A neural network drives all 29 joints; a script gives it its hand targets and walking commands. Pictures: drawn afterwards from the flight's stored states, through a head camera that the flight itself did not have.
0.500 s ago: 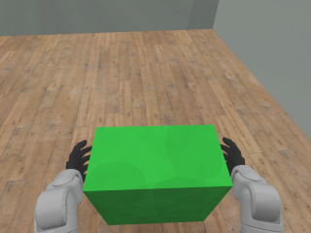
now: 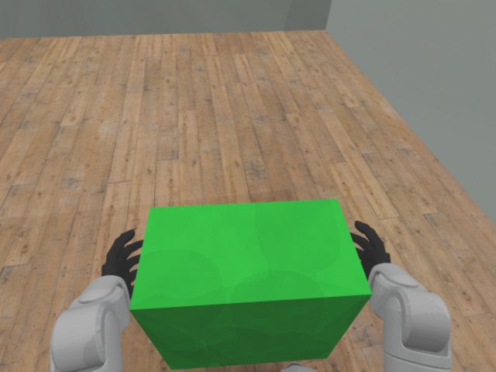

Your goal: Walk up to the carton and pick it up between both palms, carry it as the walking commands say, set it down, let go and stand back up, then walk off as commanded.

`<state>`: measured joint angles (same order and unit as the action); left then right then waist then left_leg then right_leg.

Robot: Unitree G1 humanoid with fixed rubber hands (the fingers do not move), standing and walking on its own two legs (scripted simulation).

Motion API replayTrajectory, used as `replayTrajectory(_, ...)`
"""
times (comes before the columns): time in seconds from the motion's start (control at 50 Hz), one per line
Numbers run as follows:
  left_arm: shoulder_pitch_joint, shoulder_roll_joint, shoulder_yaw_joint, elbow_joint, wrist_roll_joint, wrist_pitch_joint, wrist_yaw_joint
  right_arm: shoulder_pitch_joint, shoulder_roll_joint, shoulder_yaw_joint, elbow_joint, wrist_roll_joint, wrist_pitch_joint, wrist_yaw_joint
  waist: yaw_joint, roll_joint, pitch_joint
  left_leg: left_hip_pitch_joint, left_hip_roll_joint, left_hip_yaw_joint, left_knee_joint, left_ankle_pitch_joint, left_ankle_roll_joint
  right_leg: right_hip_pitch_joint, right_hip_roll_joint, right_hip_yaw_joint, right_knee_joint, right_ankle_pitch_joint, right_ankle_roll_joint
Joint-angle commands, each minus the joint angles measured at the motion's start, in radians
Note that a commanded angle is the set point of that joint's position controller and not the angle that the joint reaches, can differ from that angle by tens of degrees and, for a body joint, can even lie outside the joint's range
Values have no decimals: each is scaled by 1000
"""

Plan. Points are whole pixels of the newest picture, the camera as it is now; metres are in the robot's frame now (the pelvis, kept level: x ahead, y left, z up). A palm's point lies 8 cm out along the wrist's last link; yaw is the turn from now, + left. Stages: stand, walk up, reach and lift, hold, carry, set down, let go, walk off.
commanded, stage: carry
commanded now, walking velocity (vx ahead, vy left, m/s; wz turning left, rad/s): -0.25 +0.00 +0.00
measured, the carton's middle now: (248, 291) +0.25 -0.01 +0.00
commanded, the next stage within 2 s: none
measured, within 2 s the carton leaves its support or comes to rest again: neither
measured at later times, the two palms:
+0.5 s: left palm out of the picture +0.11 +0.12 +0.10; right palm out of the picture +0.10 -0.24 +0.08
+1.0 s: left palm out of the picture -0.07 +0.15 +0.09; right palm out of the picture -0.07 -0.22 +0.09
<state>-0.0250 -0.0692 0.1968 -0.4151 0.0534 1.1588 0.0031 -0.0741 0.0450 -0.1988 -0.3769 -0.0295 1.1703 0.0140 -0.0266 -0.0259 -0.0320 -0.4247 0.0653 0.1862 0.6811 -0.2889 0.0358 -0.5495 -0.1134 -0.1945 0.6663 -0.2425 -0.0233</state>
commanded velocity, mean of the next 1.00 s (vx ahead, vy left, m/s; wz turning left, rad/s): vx -0.25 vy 0.00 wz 0.00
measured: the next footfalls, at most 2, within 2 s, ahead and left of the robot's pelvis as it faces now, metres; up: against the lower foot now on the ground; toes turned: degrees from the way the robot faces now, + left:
right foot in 0.24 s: -0.05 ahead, -0.15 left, +0.00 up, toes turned -8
left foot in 0.66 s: -0.22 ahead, +0.10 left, +0.00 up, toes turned +5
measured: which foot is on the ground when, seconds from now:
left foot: down 0.00-0.26, up 0.28-0.64, down 0.66-1.00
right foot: up 0.00-0.22, down 0.24-0.66, up 0.68-0.98, down 1.00-1.00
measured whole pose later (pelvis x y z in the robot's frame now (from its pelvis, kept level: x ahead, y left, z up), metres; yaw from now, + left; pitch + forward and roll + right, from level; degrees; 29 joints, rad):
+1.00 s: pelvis -0.32 -0.05 +0.01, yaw +0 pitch +4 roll +0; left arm -0.08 -0.03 0.20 -0.39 0.01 1.14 -0.01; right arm -0.04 0.10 -0.20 -0.44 -0.09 1.14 0.02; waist 0.02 0.02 -0.07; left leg -0.44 0.08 0.05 0.54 -0.16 -0.03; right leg -0.30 -0.02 -0.08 0.57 -0.39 0.02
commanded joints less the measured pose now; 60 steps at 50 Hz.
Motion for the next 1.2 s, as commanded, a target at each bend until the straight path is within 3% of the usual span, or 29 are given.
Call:
replayTrajectory(0.0,-541,-761,-843,-165,-353,-2,-191,-470,786,800,-175,340,4,193,1,282,-218,45,398,-428,-435,105,209,-48,33,115,440,-335,23)
replayTrajectory(0.04,-496,-765,-834,-130,-364,-7,-192,-455,795,809,-191,344,9,194,24,150,-265,96,315,-269,-310,426,171,-47,35,162,543,-268,7)
replayTrajectory(0.08,-484,-768,-827,-124,-362,-14,-185,-430,782,798,-187,340,2,194,25,135,-311,230,260,-211,-233,566,128,-63,51,119,408,-241,18)
replayTrajectory(0.16,-462,-742,-823,-115,-358,-14,-180,-381,739,787,-169,308,-11,186,9,240,-376,338,282,-265,-257,522,116,55,86,82,123,-293,11)
replayTrajectory(0.2,-432,-741,-818,-92,-349,-15,-188,-355,735,784,-144,288,-15,184,13,223,-364,298,254,-241,-237,424,73,172,69,76,-145,-143,16)
replayTrajectory(0.22,-423,-745,-815,-84,-346,-17,-194,-346,738,785,-137,283,-18,184,9,154,-346,219,204,-205,-185,307,24,272,19,147,-287,-80,21)
replayTrajectory(0.24,-413,-745,-806,-86,-343,-18,-203,-354,736,788,-136,279,-22,184,8,8,-343,64,132,-165,-70,54,-32,383,-148,353,-363,48,0)
replayTrajectory(0.26,-417,-708,-786,-65,-328,-32,-206,-416,759,808,-172,285,-20,189,23,-344,-255,-212,-1,-37,86,-292,-72,347,-379,557,-366,396,-130)
replayTrajectory(0.28,-474,-712,-773,-98,-343,-31,-209,-434,760,807,-143,284,-28,195,21,-273,-237,-168,-17,-143,374,-375,-73,290,-362,487,-305,625,-188)
replayTrajectory(0.32,-486,-741,-771,-138,-335,-40,-202,-480,808,825,-150,344,-44,203,14,-116,-212,-179,-68,-233,580,-240,-67,227,-253,298,-283,539,-136)
replayTrajectory(0.38,-485,-737,-771,-167,-336,-50,-195,-503,818,845,-162,377,-57,197,18,-96,-278,-220,-97,-201,638,-122,-101,354,-197,227,-215,535,-129)
replayTrajectory(0.48,-375,-679,-743,-127,-312,-42,-187,-435,758,836,-166,357,-44,179,30,-189,-357,-143,-67,-141,299,-225,-87,499,-231,330,-225,557,-148)
replayTrajectory(0.58,-389,-692,-765,-113,-311,-29,-190,-391,754,803,-118,342,-34,188,27,-215,-354,89,-95,-97,-135,-139,-34,450,-204,335,-285,450,-94)
replayTrajectory(0.62,-427,-716,-784,-113,-316,-27,-187,-381,756,788,-101,334,-32,193,17,-103,-363,292,16,-189,-366,13,-30,301,-134,282,-240,217,11)
replayTrajectory(0.64,-445,-726,-795,-107,-323,-25,-190,-374,750,779,-103,328,-30,198,17,65,-361,371,180,-366,-388,16,-1,156,-67,226,-125,-9,46)
replayTrajectory(0.66,-460,-758,-813,-149,-322,-22,-197,-362,737,773,-105,309,-41,198,4,349,-253,280,397,-522,-406,364,125,-40,49,75,-1,-246,71)
replayTrajectory(0.68,-508,-779,-845,-146,-339,-27,-203,-439,757,796,-173,323,-37,196,7,297,-221,208,392,-453,-347,587,176,-26,33,134,245,-356,46)
replayTrajectory(0.7,-531,-780,-851,-130,-361,-30,-206,-458,762,804,-185,327,-31,196,12,217,-225,178,346,-384,-326,649,179,-30,73,164,412,-344,40)
replayTrajectory(0.74,-549,-782,-847,-132,-379,-35,-206,-451,764,787,-196,318,-31,197,25,173,-230,179,248,-262,-274,670,122,-46,86,195,531,-248,33)
replayTrajectory(0.78,-560,-774,-859,-155,-392,-36,-196,-406,748,767,-187,311,-33,197,25,204,-250,275,201,-232,-238,679,94,-80,96,156,464,-228,55)
replayTrajectory(0.9,-464,-718,-829,-100,-373,-9,-191,-319,687,752,-160,264,-20,179,8,266,-328,365,246,-338,-240,681,114,74,107,117,104,-278,46)
replayTrajectory(0.96,-428,-743,-812,-66,-358,-8,-202,-340,701,769,-157,267,-20,184,12,211,-303,276,196,-321,-212,503,53,240,83,112,-247,-72,45)
replayTrajectory(0.98,-419,-752,-805,-62,-352,-9,-205,-347,707,779,-160,274,-22,186,9,139,-301,186,154,-298,-163,356,9,344,17,191,-339,-29,48)
replayTrajectory(1.0,-408,-746,-786,-64,-342,-8,-209,-361,708,788,-154,280,-24,189,8,-33,-326,40,84,-246,-49,36,-40,459,-168,378,-368,156,24)
replayTrajectory(1.02,-410,-704,-770,-43,-325,-22,-210,-420,737,813,-182,299,-20,195,17,-374,-242,-154,-28,-103,88,-289,-66,362,-365,521,-355,476,-105)
replayTrajectory(1.04,-458,-711,-752,-74,-330,-24,-209,-448,746,814,-153,301,-27,202,16,-277,-230,-100,-35,-173,368,-359,-67,307,-341,448,-310,628,-156)
replayTrajectory(1.08,-481,-743,-751,-118,-320,-38,-199,-506,796,833,-155,365,-43,217,10,-133,-193,-113,-57,-216,548,-228,-74,209,-231,289,-318,404,-119)
replayTrajectory(1.12,-492,-749,-755,-146,-309,-45,-192,-523,820,848,-154,394,-51,218,7,-132,-219,-145,-66,-186,569,-112,-92,252,-172,220,-293,274,-109)
replayTrajectory(1.18,-416,-717,-732,-127,-286,-45,-183,-507,785,854,-175,400,-49,208,14,-140,-280,-149,-55,-141,397,-151,-96,368,-183,289,-281,272,-127)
